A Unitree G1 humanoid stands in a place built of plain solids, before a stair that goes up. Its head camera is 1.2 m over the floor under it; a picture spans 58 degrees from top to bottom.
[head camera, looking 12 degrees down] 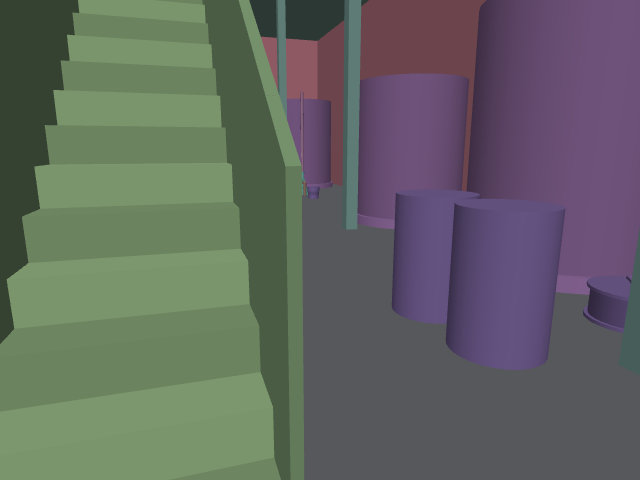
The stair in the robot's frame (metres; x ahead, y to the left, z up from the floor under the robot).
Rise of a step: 0.19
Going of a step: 0.24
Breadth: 0.93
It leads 17 degrees to the left of straight ahead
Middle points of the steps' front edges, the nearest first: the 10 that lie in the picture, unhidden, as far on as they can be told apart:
1.14 0.56 0.37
1.36 0.63 0.56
1.59 0.70 0.75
1.82 0.77 0.94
2.04 0.84 1.12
2.27 0.91 1.31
2.49 0.98 1.50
2.72 1.05 1.68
2.94 1.12 1.87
3.17 1.19 2.06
